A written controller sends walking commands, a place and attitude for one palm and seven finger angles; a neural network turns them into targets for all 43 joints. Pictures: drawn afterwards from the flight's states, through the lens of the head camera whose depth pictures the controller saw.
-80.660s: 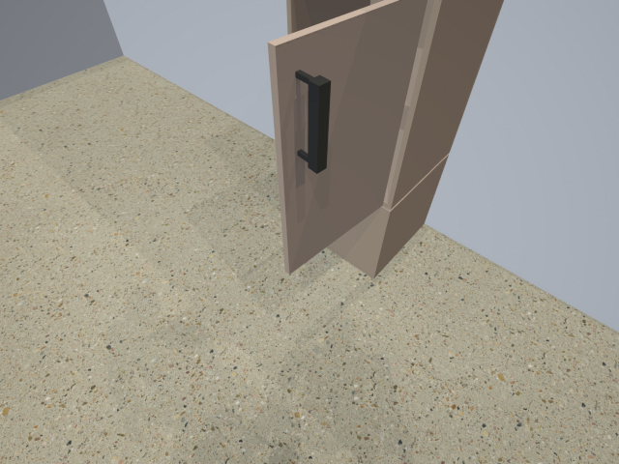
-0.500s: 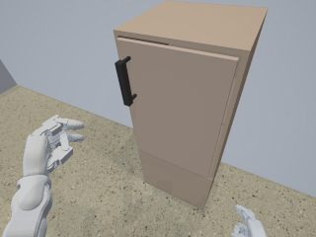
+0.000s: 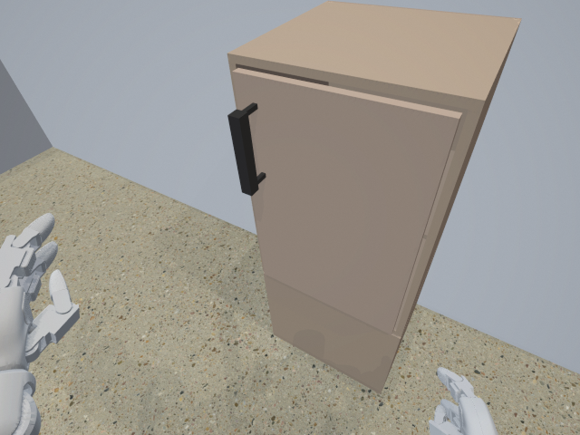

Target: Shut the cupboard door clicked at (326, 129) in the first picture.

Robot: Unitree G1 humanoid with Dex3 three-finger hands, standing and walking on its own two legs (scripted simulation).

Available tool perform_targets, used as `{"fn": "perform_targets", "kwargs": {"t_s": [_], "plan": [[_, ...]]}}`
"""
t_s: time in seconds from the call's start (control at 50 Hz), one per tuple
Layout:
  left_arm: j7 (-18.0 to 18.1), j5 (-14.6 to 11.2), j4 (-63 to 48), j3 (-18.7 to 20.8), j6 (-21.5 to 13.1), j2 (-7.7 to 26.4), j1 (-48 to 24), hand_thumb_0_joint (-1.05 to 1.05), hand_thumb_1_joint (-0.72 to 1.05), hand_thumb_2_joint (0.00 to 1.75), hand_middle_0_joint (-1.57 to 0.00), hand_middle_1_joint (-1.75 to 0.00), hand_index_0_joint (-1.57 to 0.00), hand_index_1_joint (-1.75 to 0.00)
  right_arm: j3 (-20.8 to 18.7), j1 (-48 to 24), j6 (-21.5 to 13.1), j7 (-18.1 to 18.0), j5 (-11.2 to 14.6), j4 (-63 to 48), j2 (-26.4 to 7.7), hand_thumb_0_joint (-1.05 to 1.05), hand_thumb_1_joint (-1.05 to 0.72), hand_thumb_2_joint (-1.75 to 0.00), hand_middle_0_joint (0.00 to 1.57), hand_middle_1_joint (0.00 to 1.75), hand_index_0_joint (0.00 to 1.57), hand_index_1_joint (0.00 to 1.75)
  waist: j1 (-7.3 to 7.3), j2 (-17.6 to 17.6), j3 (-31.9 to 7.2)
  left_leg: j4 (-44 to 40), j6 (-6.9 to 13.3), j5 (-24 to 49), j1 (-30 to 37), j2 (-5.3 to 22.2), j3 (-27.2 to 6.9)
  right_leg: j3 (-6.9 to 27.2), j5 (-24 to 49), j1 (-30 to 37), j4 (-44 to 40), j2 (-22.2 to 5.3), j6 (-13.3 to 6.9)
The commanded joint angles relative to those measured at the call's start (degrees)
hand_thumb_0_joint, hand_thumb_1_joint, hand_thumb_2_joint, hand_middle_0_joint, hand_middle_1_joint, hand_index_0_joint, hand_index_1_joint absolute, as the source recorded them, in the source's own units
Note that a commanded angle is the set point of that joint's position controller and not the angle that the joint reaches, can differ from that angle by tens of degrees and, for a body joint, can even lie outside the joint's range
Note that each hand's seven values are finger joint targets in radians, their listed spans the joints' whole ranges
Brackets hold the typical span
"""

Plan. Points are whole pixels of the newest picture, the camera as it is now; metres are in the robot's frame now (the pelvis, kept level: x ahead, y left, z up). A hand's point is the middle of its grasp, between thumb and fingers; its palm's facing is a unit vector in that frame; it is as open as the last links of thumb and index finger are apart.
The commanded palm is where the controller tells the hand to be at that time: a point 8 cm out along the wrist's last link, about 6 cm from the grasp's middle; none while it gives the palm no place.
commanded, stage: draw the hand back to the body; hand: left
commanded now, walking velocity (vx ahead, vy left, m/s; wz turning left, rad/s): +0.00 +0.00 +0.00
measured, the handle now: (251, 150) +0.58 +0.16 +0.10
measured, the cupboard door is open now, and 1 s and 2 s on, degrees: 0 0 0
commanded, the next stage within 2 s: step back with the hand held close in 0.14 s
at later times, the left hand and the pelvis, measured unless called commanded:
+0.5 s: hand (93, 301) +0.21 +0.25 +0.15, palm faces +0.34 -0.81 -0.48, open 7.4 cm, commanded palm +0.15 +0.30 +0.17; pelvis -0.01 +0.01 +0.00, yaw -3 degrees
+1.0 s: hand out of the picture +0.10 +0.30 +0.15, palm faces +0.47 -0.76 -0.46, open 7.4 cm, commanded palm +0.03 +0.34 +0.17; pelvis -0.10 +0.03 -0.02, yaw +2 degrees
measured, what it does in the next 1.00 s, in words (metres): shifts its weight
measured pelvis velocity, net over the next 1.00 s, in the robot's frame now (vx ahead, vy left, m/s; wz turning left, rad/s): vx -0.10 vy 0.03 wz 0.03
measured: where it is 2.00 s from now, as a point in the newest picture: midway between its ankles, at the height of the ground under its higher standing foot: outside the picture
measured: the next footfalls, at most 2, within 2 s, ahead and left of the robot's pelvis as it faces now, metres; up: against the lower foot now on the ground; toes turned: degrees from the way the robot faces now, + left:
right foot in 1.54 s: -0.34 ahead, -0.06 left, +0.00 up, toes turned -6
left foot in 1.70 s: -0.16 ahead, +0.14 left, +0.00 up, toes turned -4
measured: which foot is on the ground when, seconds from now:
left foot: down 0.00-1.00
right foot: down 0.00-1.00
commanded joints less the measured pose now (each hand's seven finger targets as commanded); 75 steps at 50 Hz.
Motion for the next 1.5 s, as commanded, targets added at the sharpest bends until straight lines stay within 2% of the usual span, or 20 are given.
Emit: {"fn": "perform_targets", "kwargs": {"t_s": [0.0, 0.24, 0.26, 0.3, 0.44, 0.52, 0.66, 0.8, 0.9, 0.96, 1.0, 1.06, 1.08, 1.14, 1.18, 1.22, 1.28, 1.32, 1.44, 1.48], "plan": [[1.0, 0.0, -15.4, 6.5, -4.1, 12.5, -4.8, 0.00, 0.90, 0.90, -0.20, -0.30, -0.20, -0.30, -2.2, -7.1, -3.2, -0.7, 0.1, -9.8, -5.5, 0.00, -0.90, -0.90, 0.20, 0.30, 0.20, 0.30, -0.58, -0.5, -5.9, -2.5, -0.1, 11.5, 5.8, 1.3, -2.5, 1.5, 11.9, -3.7, -3.0, 0.9, -1.1], [0.4, -0.6, -11.7, 7.4, -3.6, 12.1, -2.8, 0.00, 0.90, 0.90, -0.20, -0.30, -0.20, -0.30, -2.1, -7.0, -2.4, -0.6, 0.3, -9.9, -5.4, 0.00, -0.90, -0.90, 0.20, 0.30, 0.20, 0.30, -0.85, -1.9, -0.8, -3.0, -0.2, 9.7, 3.9, 1.8, -1.8, 1.7, 10.1, -5.8, -4.6, 1.0, -0.8], [0.8, -0.1, -15.4, 12.5, -5.5, 18.5, -8.7, 0.00, 0.90, 0.90, -0.20, -0.30, -0.20, -0.30, -2.6, -7.0, -1.3, -0.5, 1.1, -11.8, -6.7, 0.00, -0.90, -0.90, 0.20, 0.30, 0.20, 0.30, -2.69, -1.2, 0.4, 0.2, 0.8, 5.5, 0.2, 3.2, -1.8, 7.8, 13.4, -10.8, -6.9, -2.2, -1.1], [0.4, 0.0, -11.6, 8.0, -5.8, 13.9, -1.5, 0.00, 0.90, 0.90, -0.20, -0.30, -0.20, -0.30, -2.8, -7.0, -0.2, -0.6, 0.6, -11.0, -6.2, 0.00, -0.90, -0.90, 0.20, 0.30, 0.20, 0.30, -3.12, -4.9, -2.2, 2.5, 0.9, 5.9, 0.7, 2.9, -2.2, 9.0, 18.3, -11.4, -6.2, -4.6, -1.2], [1.5, 0.0, -15.7, 10.2, -6.4, 16.4, 2.9, 0.00, 0.90, 0.90, -0.20, -0.30, -0.20, -0.30, -3.8, -6.1, 2.5, -1.5, 1.1, -13.5, -6.5, 0.00, -0.90, -0.90, 0.20, 0.30, 0.20, 0.30, -3.38, -2.8, -12.3, 3.3, 0.4, 21.5, 1.6, 5.0, -2.3, 6.2, 31.0, -6.8, 2.9, -4.0, -0.5], [2.1, -0.4, -17.2, 13.5, -6.3, 19.2, 5.5, 0.00, 0.90, 0.90, -0.20, -0.30, -0.20, -0.30, -4.2, -6.3, 4.0, -1.9, 1.1, -14.9, -6.8, 0.00, -0.90, -0.90, 0.20, 0.30, 0.20, 0.30, -3.24, -2.9, -12.4, 3.1, 0.3, 22.7, -0.7, 5.5, -2.6, 6.4, 30.5, -6.9, 4.4, -3.0, -0.2], [2.8, -0.2, -17.2, 11.9, -7.1, 16.9, 6.8, 0.00, 0.90, 0.90, -0.20, -0.30, -0.20, -0.30, -4.1, -4.8, 4.2, -1.8, 1.4, -15.7, -7.1, 0.00, -0.90, -0.90, 0.20, 0.30, 0.20, 0.30, -3.88, -0.5, -8.2, -1.0, 1.1, 8.7, -10.1, 7.2, -4.9, 6.7, 16.4, -7.5, 5.7, -1.4, 0.2], [3.4, 1.7, -18.2, 12.2, -9.5, 15.6, 3.5, 0.00, 0.90, 0.90, -0.20, -0.30, -0.20, -0.30, -4.1, -3.9, 1.3, -1.8, 1.3, -15.5, -8.1, 0.00, -0.90, -0.90, 0.20, 0.30, 0.20, 0.30, -4.17, 4.7, -3.4, -9.6, 4.4, -24.9, -31.2, 11.0, -10.2, 4.8, 4.3, 0.7, 13.5, 1.5, 0.9], [3.5, 2.7, -20.1, 12.8, -11.2, 15.6, 0.4, 0.00, 0.90, 0.90, -0.20, -0.30, -0.20, -0.30, -4.4, -3.0, -0.9, -1.6, 0.9, -14.5, -8.1, 0.00, -0.90, -0.90, 0.20, 0.30, 0.20, 0.30, -3.97, 6.2, -3.3, -10.2, 4.9, -32.6, -38.1, 12.7, -12.2, 4.0, -0.6, 3.2, 19.1, 2.9, 0.5], [3.3, 2.3, -21.3, 13.4, -12.2, 16.3, 1.1, 0.00, 0.90, 0.90, -0.20, -0.30, -0.20, -0.30, -4.5, -2.8, -1.9, -1.3, 0.9, -14.0, -7.4, 0.00, -0.90, -0.90, 0.20, 0.30, 0.20, 0.30, -4.20, 2.6, -3.7, -6.4, 3.5, -30.5, -33.4, 10.7, -11.0, 6.4, -3.7, -2.6, 15.5, 2.1, -1.0], [3.4, 2.0, -21.6, 13.4, -12.4, 16.3, 1.8, 0.00, 0.90, 0.90, -0.20, -0.30, -0.20, -0.30, -4.6, -1.9, -2.3, -1.0, 0.6, -13.3, -6.7, 0.00, -0.90, -0.90, 0.20, 0.30, 0.20, 0.30, -4.43, -2.8, -3.7, 0.6, 1.9, -27.2, -26.5, 6.7, -7.9, 12.4, -10.8, -12.0, 7.5, -0.5, -2.8], [4.0, 1.8, -20.7, 11.5, -12.8, 15.9, 0.4, 0.00, 0.90, 0.90, -0.20, -0.30, -0.20, -0.30, -4.6, -0.7, -2.1, -0.2, -0.1, -10.4, -5.4, 0.00, -0.90, -0.90, 0.20, 0.30, 0.20, 0.30, -5.64, -14.0, -1.9, 20.8, -1.5, -15.2, -9.4, 2.0, -4.8, 25.4, -20.4, -34.9, -6.5, -11.5, -8.2], [4.5, 2.1, -19.6, 11.1, -12.7, 16.0, -0.6, 0.00, 0.90, 0.90, -0.20, -0.30, -0.20, -0.30, -4.3, -0.7, -2.0, 0.0, -0.4, -9.7, -5.0, 0.00, -0.90, -0.90, 0.20, 0.30, 0.20, 0.30, -5.93, -15.6, -2.2, 24.6, -1.6, -12.8, -7.4, 1.8, -4.3, 26.1, -17.4, -36.7, -7.5, -13.7, -8.6], [4.9, 2.0, -18.1, 10.7, -12.4, 16.2, -3.4, 0.00, 0.90, 0.90, -0.20, -0.30, -0.20, -0.30, -4.0, -0.5, -1.7, -0.2, -0.2, -9.0, -5.0, 0.00, -0.90, -0.90, 0.20, 0.30, 0.20, 0.30, -6.65, -12.8, -3.0, 14.7, -0.3, -9.9, -8.0, 3.1, -7.0, 19.3, -7.9, -32.9, -1.6, -10.5, -5.3], [4.9, 2.0, -20.3, 11.0, -13.2, 16.1, -5.1, 0.00, 0.90, 0.90, -0.20, -0.30, -0.20, -0.30, -4.1, -1.7, -2.4, -1.3, 0.2, -10.0, -6.9, 0.00, -0.90, -0.90, 0.20, 0.30, 0.20, 0.30, -6.03, 0.9, -0.9, -1.4, 2.3, -16.2, -16.8, 8.2, -13.5, 11.1, -7.7, -26.6, 10.2, -0.6, -0.9], [4.9, 2.7, -20.8, 14.7, -14.2, 18.3, -4.3, 0.00, 0.90, 0.90, -0.20, -0.30, -0.20, -0.30, -4.3, -4.0, -3.8, -2.0, -0.3, -10.6, -7.2, 0.00, -0.90, -0.90, 0.20, 0.30, 0.20, 0.30, -4.83, 16.3, -4.2, -16.8, 7.3, -33.5, -35.0, 21.0, -25.3, 4.7, -7.9, -8.9, 36.4, 6.4, 1.7], [3.9, 1.5, -22.5, 15.5, -14.9, 17.8, -0.1, 0.00, 0.90, 0.90, -0.20, -0.30, -0.20, -0.30, -5.9, -3.3, -4.9, -0.1, -0.2, -9.8, -6.9, 0.00, -0.90, -0.90, 0.20, 0.30, 0.20, 0.30, -4.34, 5.9, -8.8, -13.8, 6.3, -24.7, -28.4, 21.0, -19.0, 5.5, -12.0, -11.8, 47.7, 7.0, 1.1], [3.6, 0.4, -24.5, 15.4, -14.3, 17.5, 3.4, 0.00, 0.90, 0.90, -0.20, -0.30, -0.20, -0.30, -6.1, -4.9, -5.4, 0.8, 0.0, -10.4, -6.7, 0.00, -0.90, -0.90, 0.20, 0.30, 0.20, 0.30, -3.43, 5.7, -10.3, -12.8, 4.3, -20.8, -21.4, 18.6, -14.5, 3.1, -12.6, -14.7, 43.4, 6.6, 1.2], [3.2, -1.1, -25.0, 10.7, -12.9, 15.2, 1.2, 0.00, 0.90, 0.90, -0.20, -0.30, -0.20, -0.30, -3.8, -2.7, -6.4, 1.4, -0.5, -7.9, -4.8, 0.00, -0.90, -0.90, 0.20, 0.30, 0.20, 0.30, -4.20, 12.1, -10.2, -17.3, -3.6, -18.1, -9.9, 13.9, -8.9, -3.4, -19.4, -8.8, 9.1, 7.5, -1.3], [3.0, -1.0, -23.1, 12.2, -12.6, 17.3, 2.5, 0.00, 0.90, 0.90, -0.20, -0.30, -0.20, -0.30, -4.0, -1.2, -5.6, 1.4, -0.5, -7.6, -4.3, 0.00, -0.90, -0.90, 0.20, 0.30, 0.20, 0.30, -4.28, 5.0, -10.4, -5.7, -8.1, -12.5, -5.1, 7.4, -1.7, 0.6, -15.9, -10.0, -7.1, 2.7, -4.2]]}}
